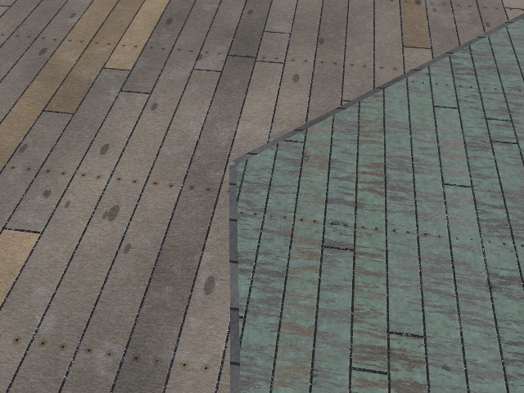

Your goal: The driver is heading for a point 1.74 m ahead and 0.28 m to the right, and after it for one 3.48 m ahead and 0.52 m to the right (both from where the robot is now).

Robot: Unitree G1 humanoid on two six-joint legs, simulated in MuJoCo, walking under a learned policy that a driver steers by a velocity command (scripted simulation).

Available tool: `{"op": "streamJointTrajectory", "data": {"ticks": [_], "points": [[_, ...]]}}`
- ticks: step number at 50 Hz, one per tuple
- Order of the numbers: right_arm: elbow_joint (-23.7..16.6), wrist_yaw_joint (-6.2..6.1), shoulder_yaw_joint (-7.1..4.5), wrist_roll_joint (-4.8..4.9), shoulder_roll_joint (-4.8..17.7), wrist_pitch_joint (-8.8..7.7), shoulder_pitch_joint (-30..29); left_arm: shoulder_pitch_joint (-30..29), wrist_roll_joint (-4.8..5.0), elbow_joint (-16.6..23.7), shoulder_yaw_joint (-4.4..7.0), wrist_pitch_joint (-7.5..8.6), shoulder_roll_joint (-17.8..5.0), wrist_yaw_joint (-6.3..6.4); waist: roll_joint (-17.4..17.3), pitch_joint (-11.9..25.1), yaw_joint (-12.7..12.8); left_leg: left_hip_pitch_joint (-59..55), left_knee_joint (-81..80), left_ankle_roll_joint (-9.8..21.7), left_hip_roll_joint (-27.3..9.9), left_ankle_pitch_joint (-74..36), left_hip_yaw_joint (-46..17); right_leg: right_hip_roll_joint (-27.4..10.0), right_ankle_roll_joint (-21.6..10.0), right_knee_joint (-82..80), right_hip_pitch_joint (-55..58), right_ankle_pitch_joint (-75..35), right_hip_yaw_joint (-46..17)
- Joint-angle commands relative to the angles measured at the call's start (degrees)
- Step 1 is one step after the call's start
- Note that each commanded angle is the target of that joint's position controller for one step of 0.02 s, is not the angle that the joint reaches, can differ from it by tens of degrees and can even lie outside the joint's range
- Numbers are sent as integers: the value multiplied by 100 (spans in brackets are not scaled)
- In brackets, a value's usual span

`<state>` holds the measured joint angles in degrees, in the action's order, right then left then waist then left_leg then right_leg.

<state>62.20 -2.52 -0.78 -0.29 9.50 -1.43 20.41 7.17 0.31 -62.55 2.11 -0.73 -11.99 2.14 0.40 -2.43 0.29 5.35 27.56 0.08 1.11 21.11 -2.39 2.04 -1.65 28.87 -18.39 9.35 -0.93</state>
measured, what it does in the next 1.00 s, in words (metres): stands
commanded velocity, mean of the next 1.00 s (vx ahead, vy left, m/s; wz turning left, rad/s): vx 0.03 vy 0.00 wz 0.00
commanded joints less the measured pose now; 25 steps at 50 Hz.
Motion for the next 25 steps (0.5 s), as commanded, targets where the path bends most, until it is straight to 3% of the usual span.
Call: {"op": "streamJointTrajectory", "data": {"ticks": [1, 2, 3, 5, 6, 8, 11, 15, 25], "points": [[-39, -15, -82, 2, 485, -23, 563, -8, 1, 189, 90, 43, -583, 20, -73, -23, 0, 1157, -641, 109, -178, -622, -106, -370, -267, -379, 998, -325, -434], [-39, -16, -82, 3, 481, -24, 574, 0, 2, 187, 90, 43, -580, 21, -74, -25, 0, 1158, -641, 109, -178, -624, -105, -369, -267, -376, 999, -332, -434], [23, -15, -69, 3, 412, -19, 699, 105, -4, 126, 73, 40, -513, 21, -72, 90, -14, 1109, -692, 130, -142, -109, -64, -322, -263, -415, 1036, 304, -392], [-36, -44, -113, 41, 546, -3, 658, 185, 46, 98, 118, 42, -611, 27, -144, -155, -13, 1319, -660, 330, -115, 1197, -121, -144, -278, -295, 675, 2060, -252], [-98, -44, -106, 43, 544, -32, 574, 41, 19, 172, 88, 76, -542, 27, -164, -427, -22, 1540, -748, 399, -209, 1247, -288, -138, -254, -255, 526, 1861, -242], [-107, -63, -84, 33, 463, -100, 573, 8, -22, 204, 55, 166, -446, 5, -178, -613, 0, 1646, -741, 339, -248, 621, -282, -203, -237, -287, 452, 998, -339], [-46, -23, -56, -19, 363, -134, 849, 135, 11, 157, 55, 216, -510, -25, -26, -181, -54, 1161, -472, 130, -120, -642, -59, -321, -356, -102, 746, -424, -431], [-2, 7, -54, 24, 432, -103, 937, 248, 52, 130, 52, 190, -520, -50, -159, 173, -16, 930, -389, 41, -150, -1472, -90, -342, -381, 133, 1191, -1730, -397], [3, -16, -47, 11, 380, 3, 904, 162, 51, 123, 91, 50, -518, -11, -74, 124, -11, 830, -520, 17, -164, -1445, -68, -358, -359, 17, 1259, -1637, -385]]}}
